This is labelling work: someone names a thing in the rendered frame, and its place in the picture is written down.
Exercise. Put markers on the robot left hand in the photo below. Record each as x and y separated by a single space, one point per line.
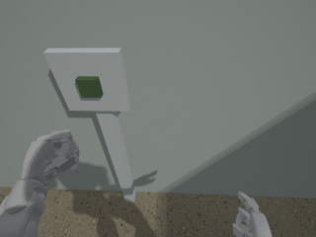
42 163

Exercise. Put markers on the panel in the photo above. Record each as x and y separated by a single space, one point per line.
68 63

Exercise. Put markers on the button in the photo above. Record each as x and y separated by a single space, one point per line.
89 86

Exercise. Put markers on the robot right hand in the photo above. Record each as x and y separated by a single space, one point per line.
256 224

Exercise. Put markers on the robot left forearm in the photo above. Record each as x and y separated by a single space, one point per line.
21 209

